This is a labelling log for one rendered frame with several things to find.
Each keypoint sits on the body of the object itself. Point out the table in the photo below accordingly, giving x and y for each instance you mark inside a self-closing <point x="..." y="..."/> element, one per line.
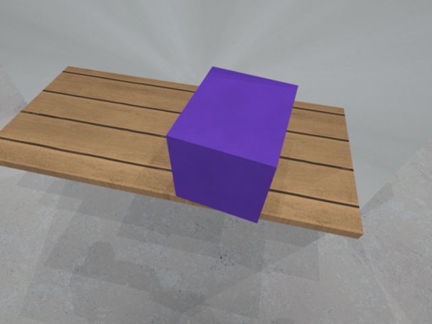
<point x="110" y="130"/>

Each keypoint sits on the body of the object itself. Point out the carton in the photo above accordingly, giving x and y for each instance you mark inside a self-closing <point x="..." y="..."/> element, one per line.
<point x="225" y="145"/>

